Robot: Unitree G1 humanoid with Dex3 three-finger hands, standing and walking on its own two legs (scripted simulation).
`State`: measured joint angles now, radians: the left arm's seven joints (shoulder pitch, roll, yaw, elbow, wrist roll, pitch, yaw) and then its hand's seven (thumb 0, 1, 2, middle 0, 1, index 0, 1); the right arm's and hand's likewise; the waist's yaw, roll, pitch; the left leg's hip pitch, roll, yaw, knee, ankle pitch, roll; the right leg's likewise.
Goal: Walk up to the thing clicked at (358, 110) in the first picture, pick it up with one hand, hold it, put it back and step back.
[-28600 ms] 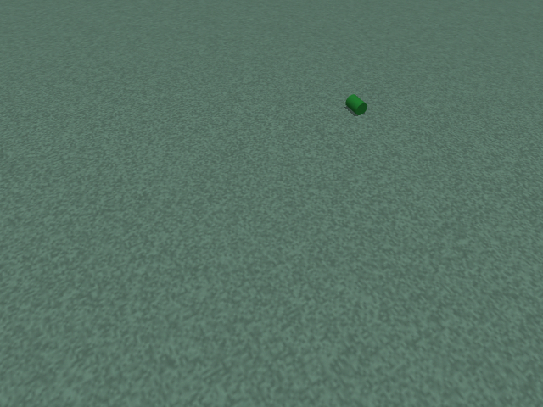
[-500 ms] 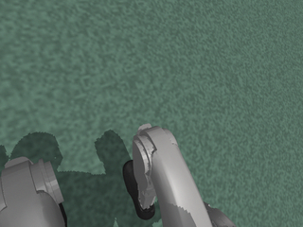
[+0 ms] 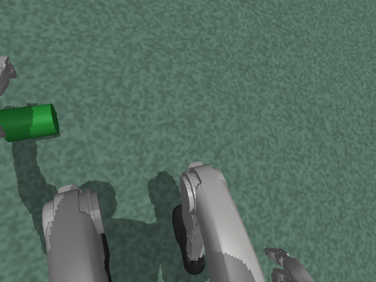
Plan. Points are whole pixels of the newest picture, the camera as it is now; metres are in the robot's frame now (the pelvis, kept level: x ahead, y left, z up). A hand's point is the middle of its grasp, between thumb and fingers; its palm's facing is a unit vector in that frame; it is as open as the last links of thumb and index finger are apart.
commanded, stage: withdraw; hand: left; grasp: from above
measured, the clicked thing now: (31, 122) +0.53 +0.29 -0.33
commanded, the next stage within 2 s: home in 0.14 s
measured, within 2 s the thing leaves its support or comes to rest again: neither
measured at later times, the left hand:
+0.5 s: hand out of the picture +0.51 +0.30 -0.14, palm faces -0.35 -0.12 -0.93, open 12.6 cm
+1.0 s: hand out of the picture +0.33 +0.25 +0.06, palm faces -0.15 -0.78 -0.61, open 7.5 cm
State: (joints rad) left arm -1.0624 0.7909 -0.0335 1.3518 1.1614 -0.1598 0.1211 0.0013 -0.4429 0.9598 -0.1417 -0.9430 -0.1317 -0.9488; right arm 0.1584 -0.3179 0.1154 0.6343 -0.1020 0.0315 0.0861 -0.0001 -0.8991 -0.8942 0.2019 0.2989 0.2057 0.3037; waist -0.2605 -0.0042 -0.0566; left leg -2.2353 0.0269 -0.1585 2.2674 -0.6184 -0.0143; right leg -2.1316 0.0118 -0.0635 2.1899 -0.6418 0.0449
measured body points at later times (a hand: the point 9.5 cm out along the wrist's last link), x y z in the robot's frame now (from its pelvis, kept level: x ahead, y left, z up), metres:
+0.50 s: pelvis +0.01 +0.00 -0.02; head +0.24 +0.07 +0.37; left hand +0.52 +0.30 -0.09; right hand +0.05 -0.24 -0.13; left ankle +0.09 +0.13 -0.34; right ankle +0.11 -0.13 -0.34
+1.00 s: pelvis +0.02 +0.00 +0.16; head +0.17 +0.04 +0.59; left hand +0.33 +0.29 +0.10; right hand +0.23 -0.24 +0.06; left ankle +0.09 +0.13 -0.34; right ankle +0.11 -0.13 -0.34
